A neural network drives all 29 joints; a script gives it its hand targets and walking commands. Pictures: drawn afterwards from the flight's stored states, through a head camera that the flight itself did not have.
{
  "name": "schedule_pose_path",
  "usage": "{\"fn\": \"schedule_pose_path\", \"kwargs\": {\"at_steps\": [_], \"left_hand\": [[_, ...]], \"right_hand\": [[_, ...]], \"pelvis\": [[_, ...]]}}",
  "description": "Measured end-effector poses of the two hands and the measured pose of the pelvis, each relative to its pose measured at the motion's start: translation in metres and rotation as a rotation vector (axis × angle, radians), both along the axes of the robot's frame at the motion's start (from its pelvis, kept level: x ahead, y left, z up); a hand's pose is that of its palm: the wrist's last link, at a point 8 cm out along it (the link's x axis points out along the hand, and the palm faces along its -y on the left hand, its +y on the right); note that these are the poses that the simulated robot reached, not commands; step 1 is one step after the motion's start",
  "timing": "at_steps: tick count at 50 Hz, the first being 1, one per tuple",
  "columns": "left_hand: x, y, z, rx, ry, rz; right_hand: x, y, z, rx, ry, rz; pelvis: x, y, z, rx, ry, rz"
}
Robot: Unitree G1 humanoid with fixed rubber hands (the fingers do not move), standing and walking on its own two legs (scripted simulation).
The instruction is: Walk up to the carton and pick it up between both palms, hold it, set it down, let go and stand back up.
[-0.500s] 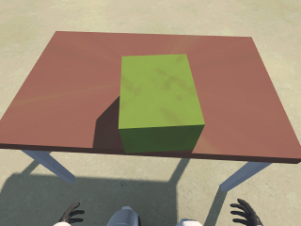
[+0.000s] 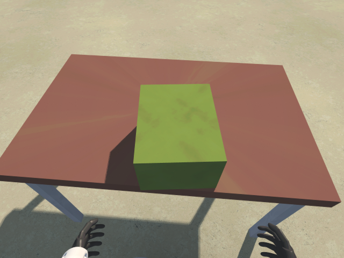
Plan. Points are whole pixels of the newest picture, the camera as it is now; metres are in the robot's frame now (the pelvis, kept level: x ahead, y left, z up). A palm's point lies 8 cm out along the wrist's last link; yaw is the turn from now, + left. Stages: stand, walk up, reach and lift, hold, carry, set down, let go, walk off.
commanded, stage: reach and lift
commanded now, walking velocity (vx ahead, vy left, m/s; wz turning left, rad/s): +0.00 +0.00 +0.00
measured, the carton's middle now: (176, 134) +0.48 +0.03 -0.05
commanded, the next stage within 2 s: none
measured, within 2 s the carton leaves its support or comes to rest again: neither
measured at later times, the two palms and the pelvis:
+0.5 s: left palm (83, 234) +0.18 +0.24 -0.07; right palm (282, 241) +0.19 -0.22 -0.05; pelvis +0.03 +0.00 +0.01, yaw +0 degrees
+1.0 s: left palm (80, 231) +0.19 +0.24 -0.04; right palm (275, 230) +0.20 -0.20 -0.04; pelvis +0.03 +0.00 +0.01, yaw +1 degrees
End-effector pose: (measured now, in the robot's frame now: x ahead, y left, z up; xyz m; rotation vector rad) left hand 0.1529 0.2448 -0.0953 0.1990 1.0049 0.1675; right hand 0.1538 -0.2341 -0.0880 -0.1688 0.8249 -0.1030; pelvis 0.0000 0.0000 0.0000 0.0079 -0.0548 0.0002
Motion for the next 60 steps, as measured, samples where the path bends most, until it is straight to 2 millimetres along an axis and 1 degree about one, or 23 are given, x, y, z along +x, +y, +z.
{"fn": "schedule_pose_path", "kwargs": {"at_steps": [4,7,11,15,20,24,28,34,38,41,47,53,60], "left_hand": [[0.007,-0.001,0.009,-0.009,-0.051,-0.009],[0.009,-0.003,0.013,-0.021,-0.072,-0.023],[0.014,-0.004,0.018,-0.038,-0.124,-0.026],[0.019,-0.002,0.020,-0.049,-0.173,-0.024],[0.026,-0.002,0.021,-0.071,-0.232,-0.010],[0.030,-0.007,0.027,-0.086,-0.296,-0.011],[0.028,-0.009,0.032,-0.084,-0.339,-0.012],[0.017,-0.007,0.039,-0.076,-0.380,0.009],[0.011,-0.006,0.042,-0.080,-0.406,0.009],[0.012,-0.005,0.044,-0.081,-0.437,0.011],[0.024,-0.005,0.051,-0.087,-0.531,0.006],[0.039,-0.011,0.056,-0.100,-0.608,-0.006],[0.047,-0.014,0.063,-0.103,-0.671,-0.013]], "right_hand": [[0.009,0.018,-0.001,0.037,-0.039,0.010],[0.010,0.025,0.000,0.044,-0.065,-0.002],[0.008,0.024,0.005,0.043,-0.098,-0.027],[0.008,0.019,0.011,0.029,-0.118,-0.032],[0.019,0.012,0.026,0.007,-0.171,-0.033],[0.030,0.013,0.035,0.020,-0.217,-0.023],[0.036,0.022,0.039,0.048,-0.248,0.002],[0.038,0.032,0.038,0.092,-0.290,0.007],[0.039,0.034,0.040,0.098,-0.321,0.008],[0.039,0.032,0.042,0.100,-0.346,-0.002],[0.046,0.031,0.048,0.102,-0.395,0.003],[0.056,0.035,0.054,0.128,-0.452,0.002],[0.068,0.040,0.061,0.146,-0.520,0.015]], "pelvis": [[0.003,-0.002,0.003,0.001,-0.004,0.011],[0.008,-0.003,0.006,0.002,-0.008,0.014],[0.015,-0.003,0.008,0.003,-0.010,0.013],[0.020,-0.002,0.010,0.004,-0.013,0.008],[0.023,-0.002,0.011,0.005,-0.011,0.005],[0.026,-0.001,0.012,0.004,-0.019,0.001],[0.029,0.001,0.012,0.004,-0.029,0.005],[0.032,0.002,0.012,0.003,-0.035,0.017],[0.032,0.002,0.012,0.003,-0.033,0.023],[0.032,0.002,0.011,0.003,-0.028,0.022],[0.030,0.000,0.009,0.004,-0.019,0.020],[0.030,-0.001,0.008,0.003,-0.015,0.015],[0.032,-0.002,0.006,0.005,-0.014,0.016]]}}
